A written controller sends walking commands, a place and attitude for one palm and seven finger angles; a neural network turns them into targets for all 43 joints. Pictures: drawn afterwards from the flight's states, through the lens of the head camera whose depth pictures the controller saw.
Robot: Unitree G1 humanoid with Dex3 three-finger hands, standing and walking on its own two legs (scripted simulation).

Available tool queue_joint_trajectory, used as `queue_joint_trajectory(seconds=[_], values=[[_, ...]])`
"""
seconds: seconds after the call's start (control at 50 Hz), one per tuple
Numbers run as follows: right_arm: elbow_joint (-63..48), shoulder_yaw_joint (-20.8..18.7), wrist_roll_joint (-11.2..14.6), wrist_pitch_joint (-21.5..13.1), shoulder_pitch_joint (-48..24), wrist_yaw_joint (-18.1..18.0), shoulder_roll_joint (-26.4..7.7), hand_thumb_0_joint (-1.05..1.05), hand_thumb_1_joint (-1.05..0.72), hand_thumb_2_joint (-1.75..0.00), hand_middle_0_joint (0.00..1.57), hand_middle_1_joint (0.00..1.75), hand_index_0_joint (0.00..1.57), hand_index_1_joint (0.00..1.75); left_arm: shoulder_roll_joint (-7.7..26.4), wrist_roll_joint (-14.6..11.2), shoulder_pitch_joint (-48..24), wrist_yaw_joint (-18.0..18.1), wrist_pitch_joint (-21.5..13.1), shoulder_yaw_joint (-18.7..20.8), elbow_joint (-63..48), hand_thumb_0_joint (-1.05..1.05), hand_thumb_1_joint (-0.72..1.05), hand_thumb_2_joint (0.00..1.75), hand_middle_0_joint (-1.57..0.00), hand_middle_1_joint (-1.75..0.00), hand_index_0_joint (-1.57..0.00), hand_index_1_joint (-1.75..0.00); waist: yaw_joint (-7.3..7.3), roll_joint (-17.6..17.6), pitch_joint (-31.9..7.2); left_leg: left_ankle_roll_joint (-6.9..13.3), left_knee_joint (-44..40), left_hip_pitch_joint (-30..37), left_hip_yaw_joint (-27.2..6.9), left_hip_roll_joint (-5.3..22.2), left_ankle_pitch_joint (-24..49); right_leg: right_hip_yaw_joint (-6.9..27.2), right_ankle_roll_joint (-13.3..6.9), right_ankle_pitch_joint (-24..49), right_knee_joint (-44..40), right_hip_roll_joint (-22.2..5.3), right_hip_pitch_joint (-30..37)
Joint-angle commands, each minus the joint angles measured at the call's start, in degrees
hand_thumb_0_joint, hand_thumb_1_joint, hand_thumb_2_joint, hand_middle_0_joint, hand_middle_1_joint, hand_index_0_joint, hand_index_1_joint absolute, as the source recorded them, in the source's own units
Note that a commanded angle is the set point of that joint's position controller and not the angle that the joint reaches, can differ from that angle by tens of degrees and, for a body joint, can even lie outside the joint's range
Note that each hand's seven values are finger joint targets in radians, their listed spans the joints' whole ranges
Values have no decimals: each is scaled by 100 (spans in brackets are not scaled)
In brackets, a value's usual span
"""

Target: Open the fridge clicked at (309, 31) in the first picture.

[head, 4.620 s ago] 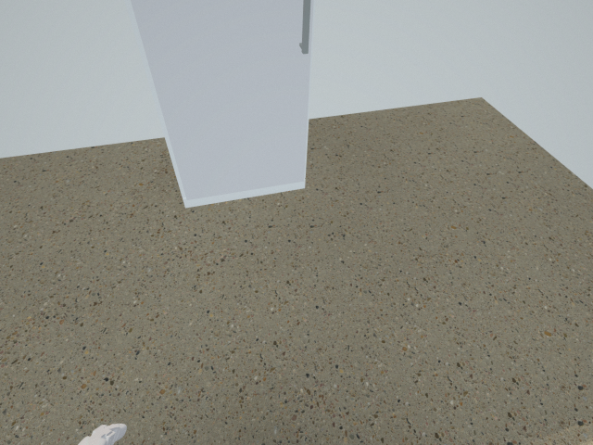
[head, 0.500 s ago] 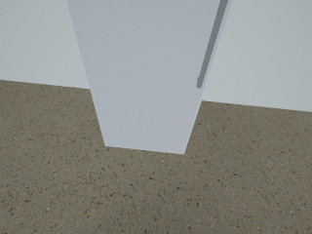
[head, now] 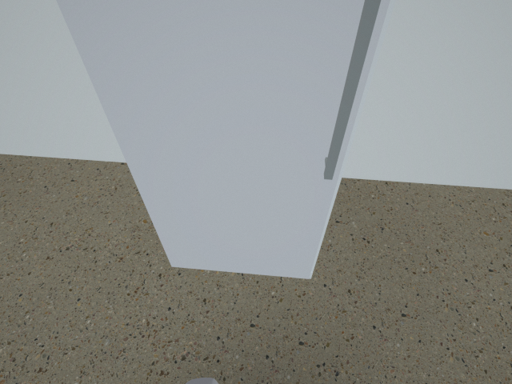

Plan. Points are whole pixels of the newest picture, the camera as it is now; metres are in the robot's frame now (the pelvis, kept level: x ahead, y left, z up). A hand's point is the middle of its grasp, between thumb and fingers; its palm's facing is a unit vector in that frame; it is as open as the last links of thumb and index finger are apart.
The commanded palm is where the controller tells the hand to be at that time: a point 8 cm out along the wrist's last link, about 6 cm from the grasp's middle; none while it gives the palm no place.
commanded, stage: take the last steps up to it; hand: right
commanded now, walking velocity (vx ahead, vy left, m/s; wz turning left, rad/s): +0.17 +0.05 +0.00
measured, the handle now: (344, 101) +0.58 -0.13 +0.14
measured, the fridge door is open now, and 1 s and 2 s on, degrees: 0 0 0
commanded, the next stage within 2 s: come to a stop and stand still in 0.08 s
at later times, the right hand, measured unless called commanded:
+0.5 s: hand out of the picture +0.12 -0.14 -0.17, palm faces +0.09 +0.97 -0.22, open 7.3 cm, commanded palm none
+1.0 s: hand out of the picture +0.10 -0.17 -0.17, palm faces +0.03 +0.97 -0.22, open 7.4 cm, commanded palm none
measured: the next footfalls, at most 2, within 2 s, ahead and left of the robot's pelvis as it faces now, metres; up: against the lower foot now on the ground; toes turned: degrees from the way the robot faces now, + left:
left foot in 0.18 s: +0.15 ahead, +0.14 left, +0.00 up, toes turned +7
right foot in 0.58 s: +0.16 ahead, -0.09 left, +0.00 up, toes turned -6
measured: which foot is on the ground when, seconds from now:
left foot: up 0.00-0.16, down 0.18-0.60, up 0.62-0.90, down 0.92-1.00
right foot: down 0.00-0.18, up 0.20-0.56, down 0.58-1.00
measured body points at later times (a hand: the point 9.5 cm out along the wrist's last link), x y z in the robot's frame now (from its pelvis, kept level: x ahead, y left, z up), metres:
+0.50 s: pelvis +0.10 +0.04 +0.00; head +0.13 +0.05 +0.45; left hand +0.15 +0.27 -0.16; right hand +0.12 -0.19 -0.15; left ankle +0.11 +0.14 -0.74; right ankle +0.11 -0.08 -0.71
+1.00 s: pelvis +0.07 +0.01 +0.00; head +0.07 +0.03 +0.45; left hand +0.14 +0.24 -0.15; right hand +0.10 -0.22 -0.15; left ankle +0.04 +0.14 -0.74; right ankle +0.12 -0.08 -0.74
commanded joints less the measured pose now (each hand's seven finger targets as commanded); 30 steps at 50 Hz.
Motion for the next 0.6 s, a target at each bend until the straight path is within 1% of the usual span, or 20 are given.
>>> queue_joint_trajectory(seconds=[0.0, 0.06, 0.1, 0.12, 0.14, 0.16, 0.18, 0.2, 0.22, 0.24, 0.26, 0.28, 0.34, 0.4, 0.46, 0.5, 0.52, 0.54, 0.56, 0.58], values=[[-352, -16, -24, -63, 222, -4, 58, 0, -90, -90, 20, 30, 20, 30, 803, -12, 342, -33, 34, 134, -68, 0, 90, 90, -20, -30, -20, -30, 4, -791, 61, -103, -1323, 282, 61, 188, 244, 1134, -671, -437, -1781, -1417, -312], [-466, -19, -43, -97, 66, -5, -12, 0, -90, -90, 20, 30, 20, 30, 845, -17, 338, -68, 120, 181, -23, 0, 90, 90, -20, -30, -20, -30, 6, -841, 238, -134, -2008, 640, 239, 49, 471, 1179, -625, -1043, -1621, -1373, -497], [-341, -27, -53, -134, 372, -14, -82, 0, -90, -90, 20, 30, 20, 30, 821, -13, 272, -84, 176, 174, 0, 0, 90, 90, -20, -30, -20, -30, -176, -643, 58, -171, -2746, 1249, 468, -157, 929, 991, -410, -1285, -1096, -1149, -492], [-268, -46, -59, -176, 562, -35, -224, 0, -90, -90, 20, 30, 20, 30, 711, -28, 311, -95, 187, 159, 25, 0, 90, 90, -20, -30, -20, -30, -262, -365, 8, -145, -3196, 1630, 354, -133, 937, 809, -233, -1401, -621, -916, -597], [-202, -95, -78, -233, 752, -75, -536, 0, -90, -90, 20, 30, 20, 30, 486, -57, 368, -111, 185, 108, 15, 0, 90, 90, -20, -30, -20, -30, -371, 400, -34, 43, -3798, 2090, -450, 427, 397, 445, -6, -1609, 340, -505, -1109], [-203, -171, -86, -264, 888, -134, -1013, 0, -90, -90, 20, 30, 20, 30, 113, -82, 372, -154, 195, 10, -125, 0, 90, 90, -20, -30, -20, -30, -388, 1629, 113, 520, -4655, 2306, -2008, 1540, 252, -23, 234, -2041, 1587, 77, -1973], [-250, -161, -4, -273, 913, -166, -1075, 0, -90, -90, 20, 30, 20, 30, 331, -67, 150, -122, 250, 19, -219, 0, 90, 90, -20, -30, -20, -30, -465, 1402, 16, 846, -5014, 1781, -2476, 1940, 402, 534, 223, -2170, 2181, -103, -1707], [-269, -107, -2, -307, 463, -193, -899, 0, -90, -90, 20, 30, 20, 30, 308, -67, 168, -95, 267, 1, -123, 0, 90, 90, -20, -30, -20, -30, -236, 1319, 142, 864, -4936, 1446, -2192, 1813, 1369, 787, 244, -1782, 2330, -209, -1493], [-355, -38, -7, -315, 21, -221, -701, 0, -90, -90, 20, 30, 20, 30, 295, -91, 367, -66, 280, -30, 29, 0, 90, 90, -20, -30, -20, -30, -34, 915, 94, 885, -4689, 1285, -1689, 1654, 2321, 898, 285, -1534, 2189, -279, -1141], [-410, 12, -13, -303, -248, -236, -634, 0, -90, -90, 20, 30, 20, 30, 204, -115, 494, -49, 312, -70, 186, 0, 90, 90, -20, -30, -20, -30, 59, 557, 24, 845, -4423, 1185, -1147, 1447, 3313, 891, 333, -1372, 1975, -264, -778], [-415, 11, -18, -282, -307, -260, -613, 0, -90, -90, 20, 30, 20, 30, 88, -142, 585, -42, 344, -93, 269, 0, 90, 90, -20, -30, -20, -30, 75, 445, -84, 810, -4159, 1259, -826, 1325, 4306, 795, 368, -1318, 1768, -180, -591], [-429, -5, -10, -250, -315, -283, -689, 0, -90, -90, 20, 30, 20, 30, 83, -166, 637, -27, 399, -99, 295, 0, 90, 90, -20, -30, -20, -30, 74, 462, -163, 813, -3990, 1353, -643, 1313, 4800, 767, 394, -1237, 1700, -121, -541], [-405, -96, 5, -112, -142, -329, -869, 0, -90, -90, 20, 30, 20, 30, 266, -147, 363, -17, 539, -13, 127, 0, 90, 90, -20, -30, -20, -30, -99, 591, -208, 946, -3858, 1612, -733, 1452, 5091, 737, 442, -1225, 1783, 27, -705], [-468, -198, -26, -21, -148, -360, -974, 0, -90, -90, 20, 30, 20, 30, 380, -128, 104, -19, 582, 52, -71, 0, 90, 90, -20, -30, -20, -30, -186, 669, -194, 1062, -3742, 1770, -767, 1596, 5319, 794, 461, -1312, 1917, 80, -908], [-556, -229, -50, 25, -276, -364, -1000, 0, -90, -90, 20, 30, 20, 30, 385, -136, 45, -36, 579, 82, -193, 0, 90, 90, -20, -30, -20, -30, -137, 821, -332, 1016, -3626, 1779, -720, 1529, 4990, 780, 443, -1160, 1490, 110, -718], [-607, -237, -27, 52, -403, -350, -1027, 0, -90, -90, 20, 30, 20, 30, 389, -129, 152, -32, 543, 75, -200, 0, 90, 90, -20, -30, -20, -30, -48, 742, -473, 800, -3403, 1632, -609, 1320, 4488, 683, 419, -539, 614, 138, -196], [-616, -236, 2, 68, -486, -345, -1011, 0, -90, -90, 20, 30, 20, 30, 401, -116, 333, -35, 507, 70, -149, 0, 90, 90, -20, -30, -20, -30, 69, 780, -554, 590, -3197, 1426, -515, 1147, 3983, 639, 390, 129, -71, 97, 277], [-655, -207, 34, 90, -444, -329, -871, 0, -90, -90, 20, 30, 20, 30, 577, -94, 448, -32, 455, 94, -127, 0, 90, 90, -20, -30, -20, -30, 88, 290, -655, 322, -2871, 1021, -333, 859, 3055, 809, 281, 1180, -484, -215, 896], [-715, -146, 43, 125, -238, -305, -584, 0, -90, -90, 20, 30, 20, 30, 926, -63, 420, -28, 405, 144, -219, 0, 90, 90, -20, -30, -20, -30, 13, -922, -774, -66, -2378, 565, 74, 280, 1266, 1813, -148, 2732, -615, -1186, 1139], [-742, -84, 61, 142, -216, -323, -433, 0, -90, -90, 20, 30, 20, 30, 1114, -62, 276, -17, 410, 140, -316, 0, 90, 90, -20, -30, -20, -30, 8, -1535, -612, -228, -1627, 467, 134, -57, -774, 2213, -701, 3433, -986, -1768, 722]])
